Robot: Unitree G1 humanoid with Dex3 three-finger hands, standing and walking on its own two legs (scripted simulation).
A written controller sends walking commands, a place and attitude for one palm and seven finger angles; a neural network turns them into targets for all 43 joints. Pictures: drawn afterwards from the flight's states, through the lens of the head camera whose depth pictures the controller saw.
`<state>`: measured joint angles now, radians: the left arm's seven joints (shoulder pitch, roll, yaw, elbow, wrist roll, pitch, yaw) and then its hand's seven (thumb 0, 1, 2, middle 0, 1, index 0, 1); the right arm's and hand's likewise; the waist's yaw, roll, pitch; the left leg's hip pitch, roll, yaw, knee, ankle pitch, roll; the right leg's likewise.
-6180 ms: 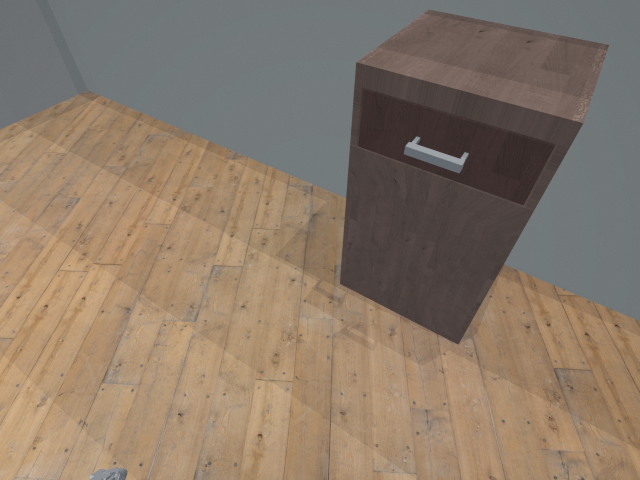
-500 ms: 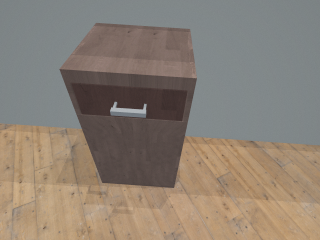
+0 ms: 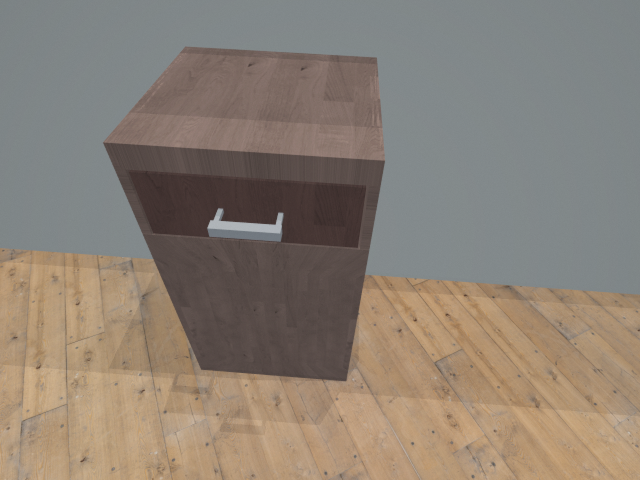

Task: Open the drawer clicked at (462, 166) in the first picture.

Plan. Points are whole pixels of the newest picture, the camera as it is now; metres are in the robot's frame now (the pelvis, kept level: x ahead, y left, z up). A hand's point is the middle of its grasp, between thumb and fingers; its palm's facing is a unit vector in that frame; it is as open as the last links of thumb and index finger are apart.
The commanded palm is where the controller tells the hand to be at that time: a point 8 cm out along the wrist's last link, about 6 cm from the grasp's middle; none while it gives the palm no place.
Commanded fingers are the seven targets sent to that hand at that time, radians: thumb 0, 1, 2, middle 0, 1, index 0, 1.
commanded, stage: come to a stop and stand still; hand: left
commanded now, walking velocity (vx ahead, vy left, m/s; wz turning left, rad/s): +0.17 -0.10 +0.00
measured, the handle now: (247, 223) +0.56 +0.18 -0.04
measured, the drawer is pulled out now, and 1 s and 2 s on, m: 0.00 0.00 0.00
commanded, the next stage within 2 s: look again from close up in 1.20 s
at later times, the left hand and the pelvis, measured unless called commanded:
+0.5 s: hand out of the picture +0.09 +0.15 -0.17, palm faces +0.09 -0.97 -0.23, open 7.3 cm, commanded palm none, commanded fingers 0.00 0.90 0.90 -0.20 -0.30 -0.20 -0.30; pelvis +0.05 -0.03 +0.00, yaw +1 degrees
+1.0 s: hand out of the picture +0.00 +0.16 -0.17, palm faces +0.05 -0.99 -0.16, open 7.4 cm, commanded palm none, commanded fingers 0.00 0.90 0.90 -0.20 -0.30 -0.20 -0.30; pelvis +0.02 +0.00 +0.01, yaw -1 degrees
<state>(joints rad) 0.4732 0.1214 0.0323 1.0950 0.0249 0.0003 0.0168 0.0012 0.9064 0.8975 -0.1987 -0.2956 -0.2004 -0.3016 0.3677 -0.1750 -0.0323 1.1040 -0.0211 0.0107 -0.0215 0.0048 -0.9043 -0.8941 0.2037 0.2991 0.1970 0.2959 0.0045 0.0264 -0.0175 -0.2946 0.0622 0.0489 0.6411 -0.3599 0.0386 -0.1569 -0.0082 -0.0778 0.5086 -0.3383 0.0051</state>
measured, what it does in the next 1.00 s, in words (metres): steps on the spot: right foot, then left foot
